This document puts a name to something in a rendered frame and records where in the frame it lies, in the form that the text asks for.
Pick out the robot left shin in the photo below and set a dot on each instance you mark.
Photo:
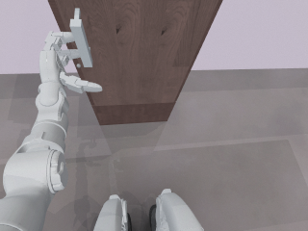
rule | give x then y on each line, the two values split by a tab
123	227

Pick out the left robot hand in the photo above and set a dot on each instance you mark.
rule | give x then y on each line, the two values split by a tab
51	63

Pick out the handle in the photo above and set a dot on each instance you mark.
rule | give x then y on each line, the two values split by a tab
78	32

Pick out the robot right shin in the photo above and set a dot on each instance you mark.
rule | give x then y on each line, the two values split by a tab
162	225

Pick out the robot left forearm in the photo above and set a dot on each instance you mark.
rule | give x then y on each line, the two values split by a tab
50	128

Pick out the robot left upper arm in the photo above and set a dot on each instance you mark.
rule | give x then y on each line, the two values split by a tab
31	180

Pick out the cupboard door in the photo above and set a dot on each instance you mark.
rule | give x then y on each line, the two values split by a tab
141	50

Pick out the robot shin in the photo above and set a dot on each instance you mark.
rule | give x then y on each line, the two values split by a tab
162	225
123	227

